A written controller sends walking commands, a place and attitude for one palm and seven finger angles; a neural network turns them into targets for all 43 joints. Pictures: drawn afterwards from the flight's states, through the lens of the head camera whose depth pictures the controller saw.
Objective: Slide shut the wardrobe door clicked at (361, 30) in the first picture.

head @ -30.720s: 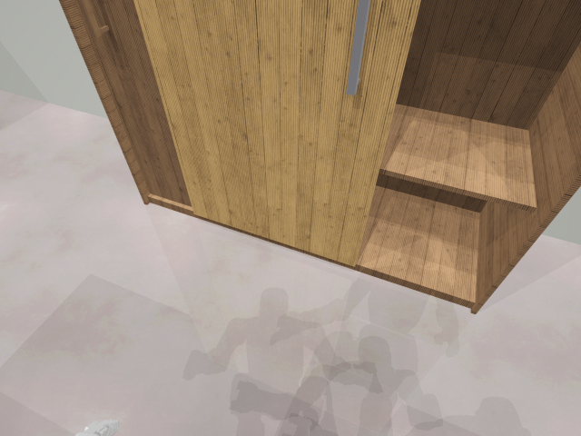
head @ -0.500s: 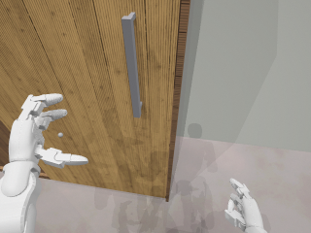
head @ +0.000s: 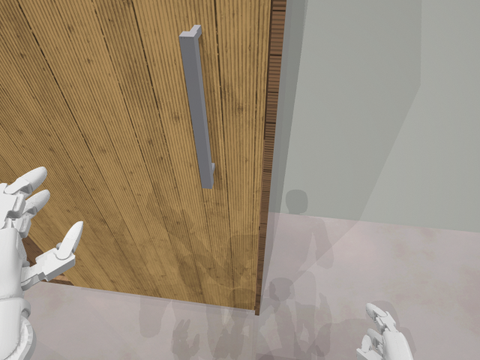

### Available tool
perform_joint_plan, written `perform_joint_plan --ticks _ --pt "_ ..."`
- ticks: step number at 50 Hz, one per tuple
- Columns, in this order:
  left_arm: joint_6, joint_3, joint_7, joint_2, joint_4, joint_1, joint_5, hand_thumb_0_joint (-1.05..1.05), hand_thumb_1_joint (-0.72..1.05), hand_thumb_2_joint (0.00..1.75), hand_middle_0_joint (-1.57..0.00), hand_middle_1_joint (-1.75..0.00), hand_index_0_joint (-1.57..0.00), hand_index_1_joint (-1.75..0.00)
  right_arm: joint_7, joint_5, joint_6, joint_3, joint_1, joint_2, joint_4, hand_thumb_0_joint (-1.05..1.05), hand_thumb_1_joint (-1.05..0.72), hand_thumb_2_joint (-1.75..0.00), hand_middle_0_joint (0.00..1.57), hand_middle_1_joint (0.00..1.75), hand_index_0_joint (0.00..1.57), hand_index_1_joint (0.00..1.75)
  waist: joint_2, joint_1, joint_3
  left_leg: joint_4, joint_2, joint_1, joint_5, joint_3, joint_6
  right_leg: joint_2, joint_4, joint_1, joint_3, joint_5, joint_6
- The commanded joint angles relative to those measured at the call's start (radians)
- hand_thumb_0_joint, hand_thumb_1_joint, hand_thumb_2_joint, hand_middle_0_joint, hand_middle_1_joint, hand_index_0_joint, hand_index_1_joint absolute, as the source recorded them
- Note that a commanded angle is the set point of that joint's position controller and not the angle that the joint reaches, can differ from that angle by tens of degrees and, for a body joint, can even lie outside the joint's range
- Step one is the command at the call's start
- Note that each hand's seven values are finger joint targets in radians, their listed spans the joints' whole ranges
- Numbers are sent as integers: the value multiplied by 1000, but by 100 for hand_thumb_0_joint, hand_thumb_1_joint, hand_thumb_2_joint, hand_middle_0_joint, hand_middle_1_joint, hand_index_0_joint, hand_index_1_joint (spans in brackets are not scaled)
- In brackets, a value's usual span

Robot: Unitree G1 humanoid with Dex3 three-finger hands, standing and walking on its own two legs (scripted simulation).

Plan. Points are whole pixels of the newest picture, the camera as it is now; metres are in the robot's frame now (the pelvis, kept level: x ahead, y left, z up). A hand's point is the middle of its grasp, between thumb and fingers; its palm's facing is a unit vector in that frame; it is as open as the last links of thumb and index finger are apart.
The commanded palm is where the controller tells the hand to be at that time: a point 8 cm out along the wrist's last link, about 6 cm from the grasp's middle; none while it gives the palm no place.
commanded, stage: draw the hand back to the body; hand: left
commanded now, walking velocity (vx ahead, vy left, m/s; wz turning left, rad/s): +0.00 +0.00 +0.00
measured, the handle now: (202, 118) +0.46 +0.12 +0.19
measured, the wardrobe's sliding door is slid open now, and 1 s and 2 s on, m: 0.00 0.00 0.00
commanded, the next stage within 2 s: step back with the hand held close in 0.44 s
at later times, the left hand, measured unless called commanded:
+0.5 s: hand (54, 256) +0.19 +0.26 +0.15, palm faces +0.51 -0.79 -0.35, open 7.4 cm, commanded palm +0.13 +0.29 +0.17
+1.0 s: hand (27, 281) +0.15 +0.27 +0.16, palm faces +0.41 -0.78 -0.48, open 7.4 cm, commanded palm +0.09 +0.31 +0.17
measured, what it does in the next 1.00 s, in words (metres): shifts its weight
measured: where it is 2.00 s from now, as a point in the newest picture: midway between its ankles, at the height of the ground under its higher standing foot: outside the picture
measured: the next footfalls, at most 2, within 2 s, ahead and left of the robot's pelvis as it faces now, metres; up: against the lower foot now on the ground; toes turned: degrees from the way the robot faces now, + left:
left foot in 1.68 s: -0.12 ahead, +0.16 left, +0.00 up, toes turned -2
right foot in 1.88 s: -0.39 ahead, -0.05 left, +0.00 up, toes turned -1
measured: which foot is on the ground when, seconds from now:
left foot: down 0.00-1.00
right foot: down 0.00-1.00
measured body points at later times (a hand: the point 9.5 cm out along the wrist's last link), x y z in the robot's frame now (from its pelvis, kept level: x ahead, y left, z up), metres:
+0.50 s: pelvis +0.00 -0.01 +0.00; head -0.02 -0.02 +0.45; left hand +0.16 +0.30 +0.17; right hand +0.19 -0.22 -0.08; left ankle -0.02 +0.17 -0.74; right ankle +0.01 -0.18 -0.74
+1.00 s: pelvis -0.06 +0.02 -0.02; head -0.05 +0.01 +0.43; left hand +0.12 +0.31 +0.19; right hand +0.10 -0.22 -0.10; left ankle -0.02 +0.17 -0.74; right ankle +0.01 -0.18 -0.74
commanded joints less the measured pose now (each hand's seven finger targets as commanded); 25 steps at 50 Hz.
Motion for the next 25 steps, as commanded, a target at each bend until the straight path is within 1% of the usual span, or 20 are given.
perform_joint_plan --ticks 1,3,4,5,6,7,9,10,12,13,14,15,16,17,18,19,20,23,24,25 --pt "-65 117 22 174 -226 -65 4 0 83 87 -20 -34 -20 -34 -8 4 -59 -36 -128 -110 -168 0 -90 -90 20 30 20 30 21 17 -63 -69 -99 -80 203 76 60 116 -41 61 -73 137 -67" --pt "-66 132 27 187 -244 -45 6 0 90 90 -20 -30 -20 -30 -11 1 -63 -38 -126 -110 -169 0 -90 -90 20 30 20 30 24 20 -87 -59 -100 -63 223 79 63 115 -38 68 -72 164 -66" --pt "-64 129 28 194 -251 -66 9 0 90 90 -20 -30 -20 -30 -14 2 -66 -37 -126 -111 -167 0 -90 -90 20 30 20 30 28 15 -78 -58 -102 -63 219 80 63 115 -41 65 -72 162 -66" --pt "-63 111 29 174 -253 -71 9 0 90 90 -20 -30 -20 -30 -15 0 -67 -35 -125 -108 -165 0 -90 -90 20 30 20 30 35 11 -80 -57 -101 -58 219 81 64 113 -42 59 -72 160 -64" --pt "-63 109 31 173 -251 -78 8 0 90 90 -20 -30 -20 -30 -17 -1 -69 -36 -122 -108 -163 0 -90 -90 20 30 20 30 13 8 -82 -54 -101 -56 221 82 66 113 -44 59 -72 164 -63" --pt "-63 100 31 170 -264 -95 11 0 90 90 -20 -30 -20 -30 -17 -1 -71 -37 -126 -110 -162 0 -90 -90 20 30 20 30 23 5 -86 -50 -103 -48 226 82 66 115 -44 56 -72 166 -64" --pt "-60 109 36 186 -259 -110 14 0 90 90 -20 -30 -20 -30 -20 -1 -76 -37 -124 -112 -156 0 -90 -90 20 30 20 30 23 5 -87 -51 -103 -42 224 80 66 114 -47 56 -72 165 -63" --pt "-60 101 37 175 -258 -107 14 0 90 90 -20 -30 -20 -30 -20 -3 -78 -34 -124 -111 -157 0 -90 -90 20 30 20 30 38 6 -79 -53 -103 -49 223 79 65 112 -44 56 -74 160 -64" --pt "-55 99 37 167 -228 -95 11 0 90 90 -20 -30 -20 -30 -22 -2 -73 -33 -130 -108 -155 0 -90 -90 20 30 20 30 6 8 -70 -54 -103 -50 217 78 67 112 -48 52 -75 155 -63" --pt "-54 98 35 167 -229 -101 10 0 90 90 -20 -30 -20 -30 -22 0 -70 -33 -133 -107 -156 0 -90 -90 20 30 20 30 11 8 -70 -56 -103 -48 212 78 67 113 -50 51 -73 146 -63" --pt "-54 111 37 181 -220 -98 11 0 90 90 -20 -30 -20 -30 -24 -1 -70 -33 -131 -109 -155 0 -90 -90 20 30 20 30 4 10 -67 -61 -104 -49 196 76 65 114 -54 52 -75 132 -64" --pt "-56 106 36 171 -225 -95 10 0 90 90 -20 -30 -20 -30 -24 -1 -69 -32 -132 -107 -158 0 -90 -90 20 30 20 30 15 12 -65 -62 -103 -57 199 74 65 110 -48 56 -74 136 -64" --pt "-55 107 36 172 -221 -94 9 0 90 90 -20 -30 -20 -30 -22 0 -66 -30 -138 -104 -159 0 -90 -90 20 30 20 30 8 14 -60 -62 -103 -56 195 73 65 112 -50 51 -73 128 -65" --pt "-55 105 34 169 -222 -90 8 0 90 90 -20 -30 -20 -30 -22 0 -64 -31 -141 -104 -161 0 -90 -90 20 30 20 30 23 15 -61 -64 -103 -58 191 73 64 112 -50 52 -73 121 -66" --pt "-55 113 34 176 -217 -86 8 0 90 90 -20 -30 -20 -30 -22 -1 -63 -29 -139 -103 -161 0 -90 -90 20 30 20 30 2 17 -58 -66 -103 -61 191 70 65 112 -50 55 -74 125 -65" --pt "-55 122 33 183 -214 -82 8 0 90 90 -20 -30 -20 -30 -21 1 -64 -30 -139 -105 -160 0 -90 -90 20 30 20 30 13 18 -58 -69 -103 -62 180 69 61 113 -53 58 -73 113 -67" --pt "-55 113 32 172 -214 -73 7 0 90 90 -20 -30 -20 -30 -21 1 -61 -28 -140 -102 -165 0 -90 -90 20 30 20 30 24 19 -54 -69 -103 -66 179 71 63 111 -50 55 -72 112 -67" --pt "-57 115 31 174 -220 -70 6 0 90 90 -20 -30 -20 -30 -21 1 -60 -30 -142 -102 -166 0 -90 -90 20 30 20 30 5 18 -61 -65 -102 -61 182 72 64 112 -50 54 -72 116 -65" --pt "-56 119 31 180 -213 -70 6 0 90 90 -20 -30 -20 -30 -21 3 -60 -30 -140 -103 -166 0 -90 -90 20 30 20 30 1 18 -50 -68 -100 -64 172 69 61 115 -54 49 -74 101 -66" --pt "-56 111 30 172 -221 -77 6 0 90 90 -20 -30 -20 -30 -22 3 -59 -29 -141 -102 -168 0 -90 -90 20 30 20 30 25 16 -51 -69 -101 -63 164 73 63 111 -54 44 -71 96 -65"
